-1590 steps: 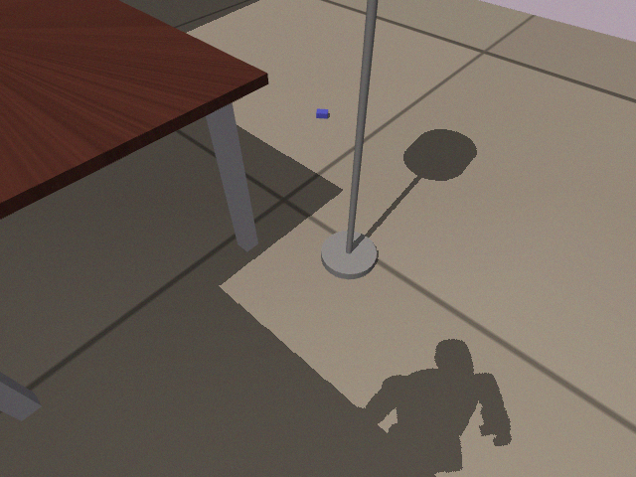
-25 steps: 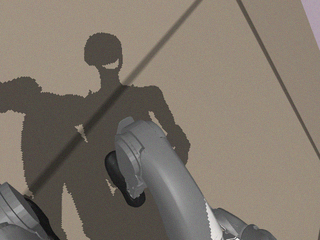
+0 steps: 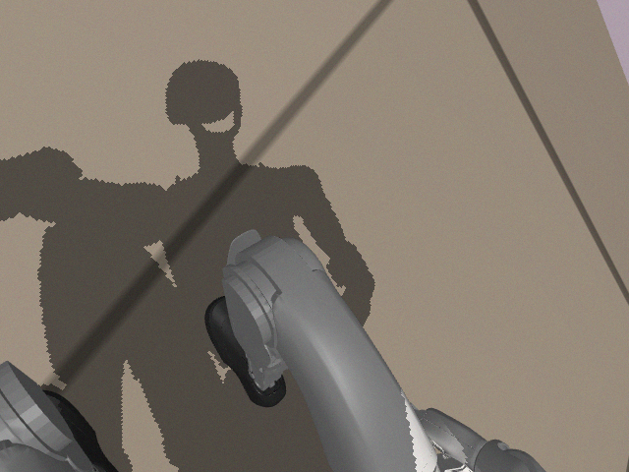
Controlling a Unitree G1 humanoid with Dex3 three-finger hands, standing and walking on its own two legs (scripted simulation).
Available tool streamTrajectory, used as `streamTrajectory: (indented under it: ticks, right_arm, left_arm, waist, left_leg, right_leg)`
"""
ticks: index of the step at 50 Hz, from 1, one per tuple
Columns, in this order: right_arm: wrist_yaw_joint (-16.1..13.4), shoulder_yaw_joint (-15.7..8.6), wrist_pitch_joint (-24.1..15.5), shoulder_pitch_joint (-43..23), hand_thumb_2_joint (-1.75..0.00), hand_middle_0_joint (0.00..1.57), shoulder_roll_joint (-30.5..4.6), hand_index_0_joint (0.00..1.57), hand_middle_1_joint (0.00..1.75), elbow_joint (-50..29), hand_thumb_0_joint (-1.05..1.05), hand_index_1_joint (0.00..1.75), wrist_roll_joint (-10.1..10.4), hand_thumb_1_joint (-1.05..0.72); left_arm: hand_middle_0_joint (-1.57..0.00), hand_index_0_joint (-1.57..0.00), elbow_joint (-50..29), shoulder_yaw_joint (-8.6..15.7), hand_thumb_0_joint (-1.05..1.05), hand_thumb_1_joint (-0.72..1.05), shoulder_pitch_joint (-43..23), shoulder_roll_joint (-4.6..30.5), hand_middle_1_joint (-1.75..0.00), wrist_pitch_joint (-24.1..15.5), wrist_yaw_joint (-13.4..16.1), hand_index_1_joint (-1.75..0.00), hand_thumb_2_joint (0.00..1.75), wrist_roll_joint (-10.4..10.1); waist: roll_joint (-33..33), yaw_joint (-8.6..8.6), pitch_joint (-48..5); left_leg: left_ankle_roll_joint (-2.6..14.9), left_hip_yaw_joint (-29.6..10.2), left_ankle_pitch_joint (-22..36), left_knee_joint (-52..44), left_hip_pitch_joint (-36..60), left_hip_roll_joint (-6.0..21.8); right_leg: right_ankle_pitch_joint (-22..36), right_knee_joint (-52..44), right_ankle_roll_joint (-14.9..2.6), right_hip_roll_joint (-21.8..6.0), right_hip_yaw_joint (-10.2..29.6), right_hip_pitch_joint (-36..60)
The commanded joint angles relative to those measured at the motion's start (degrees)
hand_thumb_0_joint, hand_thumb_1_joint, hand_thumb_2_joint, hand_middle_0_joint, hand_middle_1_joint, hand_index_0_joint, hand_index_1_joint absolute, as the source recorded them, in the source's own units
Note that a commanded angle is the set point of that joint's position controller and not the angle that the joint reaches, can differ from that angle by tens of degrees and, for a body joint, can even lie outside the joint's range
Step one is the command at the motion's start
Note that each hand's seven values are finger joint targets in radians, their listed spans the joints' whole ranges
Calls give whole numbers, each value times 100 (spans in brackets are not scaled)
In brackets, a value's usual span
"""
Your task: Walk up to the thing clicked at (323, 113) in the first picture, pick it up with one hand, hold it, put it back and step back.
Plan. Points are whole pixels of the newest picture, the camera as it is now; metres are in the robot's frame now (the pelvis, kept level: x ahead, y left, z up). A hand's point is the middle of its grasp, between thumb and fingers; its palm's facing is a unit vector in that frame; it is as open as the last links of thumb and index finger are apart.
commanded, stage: close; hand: left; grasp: from above
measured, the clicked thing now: out of the picture +0.42 +0.39 -0.32
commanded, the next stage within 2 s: settle in 0.62 s
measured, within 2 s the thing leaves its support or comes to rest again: neither
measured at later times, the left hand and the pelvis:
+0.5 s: hand out of the picture +0.41 +0.38 -0.28, palm faces -0.11 -0.42 -0.90, open 9.1 cm; pelvis +0.00 +0.00 +0.00, yaw +0 degrees
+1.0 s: hand out of the picture +0.41 +0.38 -0.27, palm faces -0.09 -0.44 -0.89, open 8.9 cm; pelvis +0.00 +0.00 +0.00, yaw +0 degrees
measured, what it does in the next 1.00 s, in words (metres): stands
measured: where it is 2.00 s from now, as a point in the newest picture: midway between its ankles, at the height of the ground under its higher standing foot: (180, 417)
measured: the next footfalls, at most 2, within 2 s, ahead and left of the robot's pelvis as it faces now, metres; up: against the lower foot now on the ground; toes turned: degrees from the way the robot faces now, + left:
none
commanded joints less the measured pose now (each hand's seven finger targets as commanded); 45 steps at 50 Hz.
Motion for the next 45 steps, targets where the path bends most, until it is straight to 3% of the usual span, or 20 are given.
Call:
streamTrajectory:
  ticks: [1,6,9,16,20,25,30,34,36,37,45]
  right_arm:
    - [-28,-497,-6,1319,-90,20,-1977,20,30,231,0,30,49,-89]
    - [-36,-493,14,1295,-90,20,-1997,20,30,280,0,30,74,-89]
    - [-40,-520,24,1302,-90,20,-2000,20,30,192,0,30,61,-89]
    - [-35,-532,10,1261,-90,20,-1953,20,30,286,0,30,83,-89]
    - [-35,-552,-1,1205,-90,20,-1960,20,30,292,0,30,72,-89]
    - [-23,-535,6,1269,-90,20,-1934,20,30,268,0,30,57,-89]
    - [-25,-555,-4,1301,-90,20,-2027,20,30,250,0,30,51,-89]
    - [-22,-511,-13,1237,-90,20,-1987,20,30,240,0,30,60,-89]
    - [-37,-487,-16,1270,-90,20,-1958,20,30,267,0,30,40,-90]
    - [-54,-503,-28,1276,-90,20,-1981,20,30,264,0,30,43,-91]
    - [-61,-504,-20,1337,-90,20,-1994,20,30,258,0,30,101,-91]
  left_arm:
    - [-66,-69,-496,-76,0,25,-958,1199,-50,25,177,-47,37,66]
    - [-71,-74,-517,-128,0,31,-1153,1163,-46,54,171,-44,36,94]
    - [-73,-76,-545,-210,0,33,-1071,1132,-45,58,172,-42,33,179]
    - [-78,-81,-474,-162,0,38,-1095,1125,-41,36,167,-39,33,231]
    - [-81,-84,-493,-209,0,41,-1096,1068,-39,26,151,-37,32,184]
    - [-86,-87,-506,-244,0,46,-1093,966,-37,23,148,-36,33,120]
    - [-92,-92,-471,-210,0,51,-1093,1035,-34,38,175,-34,34,78]
    - [-95,-96,-472,-154,0,56,-1071,1100,-35,31,150,-34,33,78]
    - [-98,-99,-546,-193,0,60,-1169,1095,-36,9,123,-35,35,67]
    - [-95,-97,-498,-181,0,52,-1112,1080,-39,7,121,-38,34,51]
    - [-100,-101,-545,-97,0,56,-1146,1181,-36,87,77,-36,36,19]
  waist:
    - [3325,-382,-3786]
    - [3589,-405,-3747]
    - [3508,-431,-3742]
    - [3501,-388,-3569]
    - [3460,-435,-3535]
    - [3412,-442,-3599]
    - [3391,-461,-3674]
    - [3363,-384,-3668]
    - [3407,-442,-3681]
    - [3365,-447,-3717]
    - [3414,-371,-3829]
  left_leg:
    - [147,771,1269,-1216,2870,271]
    - [76,645,1321,-1336,3080,329]
    - [126,718,1264,-1271,2987,297]
    - [85,636,1156,-1366,2998,303]
    - [98,629,1015,-1370,2953,293]
    - [91,632,1236,-1348,3019,292]
    - [123,687,1224,-1307,2983,284]
    - [121,701,1145,-1288,2921,290]
    - [115,713,1212,-1297,2938,278]
    - [120,724,1196,-1269,2960,281]
    - [128,753,1209,-1236,2914,291]
  right_leg:
    - [1929,-1322,-297,143,-568,2225]
    - [1900,-1171,-347,121,-659,1970]
    - [1942,-1265,-325,142,-602,2118]
    - [1759,-1161,-351,85,-668,1873]
    - [1654,-1196,-343,95,-647,1818]
    - [1862,-1161,-340,89,-641,1904]
    - [1862,-1265,-325,106,-607,2029]
    - [1755,-1257,-330,110,-611,1975]
    - [1833,-1239,-325,92,-597,2004]
    - [1848,-1254,-315,111,-585,2059]
    - [1824,-1287,-309,122,-572,2076]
